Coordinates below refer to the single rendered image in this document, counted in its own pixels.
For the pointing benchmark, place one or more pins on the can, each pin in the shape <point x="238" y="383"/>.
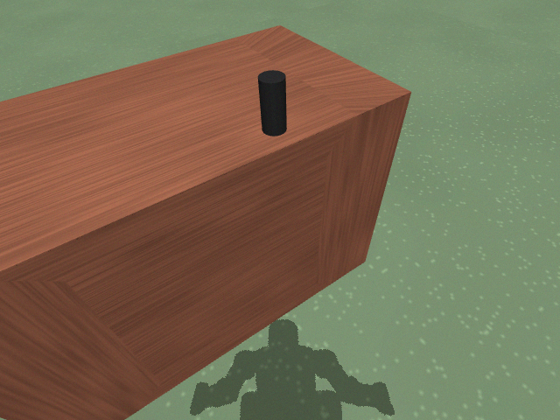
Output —
<point x="272" y="92"/>

